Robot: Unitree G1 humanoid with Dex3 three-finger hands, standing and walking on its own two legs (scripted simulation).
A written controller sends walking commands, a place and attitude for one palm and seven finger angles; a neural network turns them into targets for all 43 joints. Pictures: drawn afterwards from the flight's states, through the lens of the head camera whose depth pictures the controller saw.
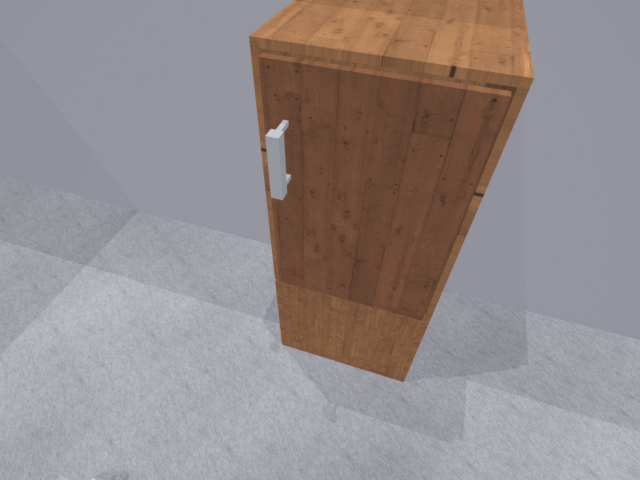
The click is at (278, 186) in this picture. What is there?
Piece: cupboard door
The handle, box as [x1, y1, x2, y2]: [265, 120, 290, 199]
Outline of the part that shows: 287,120 283,120 275,130 270,129 265,135 271,197 282,199 285,195 286,185 290,179 290,175 285,173 283,132 288,125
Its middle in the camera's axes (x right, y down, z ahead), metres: -0.07 -0.14 +0.71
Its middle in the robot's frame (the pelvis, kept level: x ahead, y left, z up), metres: +0.63 +0.11 +0.06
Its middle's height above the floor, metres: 0.83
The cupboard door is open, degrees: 0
